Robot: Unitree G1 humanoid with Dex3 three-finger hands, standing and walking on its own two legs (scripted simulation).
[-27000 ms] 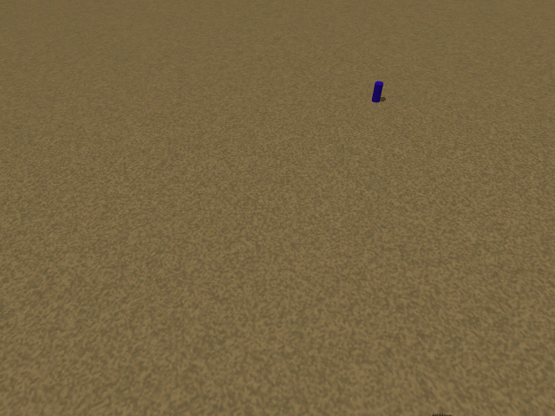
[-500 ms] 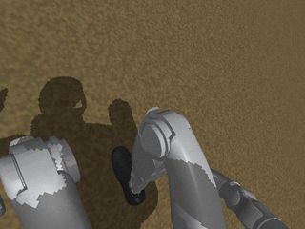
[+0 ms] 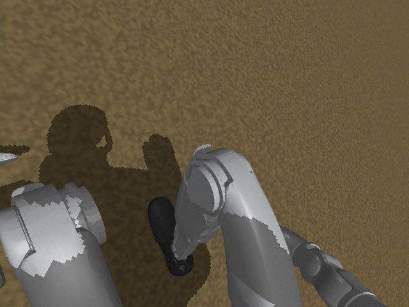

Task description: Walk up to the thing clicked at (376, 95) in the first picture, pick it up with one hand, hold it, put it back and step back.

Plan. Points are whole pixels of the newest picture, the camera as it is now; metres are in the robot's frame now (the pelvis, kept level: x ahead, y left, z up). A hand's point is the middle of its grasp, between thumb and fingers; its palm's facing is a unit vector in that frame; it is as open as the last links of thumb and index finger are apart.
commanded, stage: withdraw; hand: left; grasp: from the side
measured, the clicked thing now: out of the picture +0.43 +0.28 -0.23
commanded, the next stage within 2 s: rise in 0.28 s
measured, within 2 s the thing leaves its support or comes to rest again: neither
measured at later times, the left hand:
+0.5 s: hand out of the picture +0.38 +0.34 -0.10, palm faces +0.26 -0.96 -0.11, open 17.6 cm
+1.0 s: hand out of the picture +0.28 +0.33 +0.07, palm faces +0.25 -0.86 -0.45, open 17.2 cm
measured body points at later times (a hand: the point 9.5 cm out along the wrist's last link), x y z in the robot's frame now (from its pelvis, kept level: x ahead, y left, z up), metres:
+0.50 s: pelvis +0.00 +0.00 +0.03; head +0.18 +0.18 +0.40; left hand +0.36 +0.39 -0.09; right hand +0.22 -0.23 -0.02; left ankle +0.08 +0.11 -0.25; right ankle +0.15 -0.12 -0.25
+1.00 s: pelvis +0.03 -0.02 +0.17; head +0.22 +0.06 +0.58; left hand +0.26 +0.37 +0.10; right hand +0.24 -0.23 +0.04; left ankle +0.08 +0.11 -0.25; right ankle +0.15 -0.12 -0.25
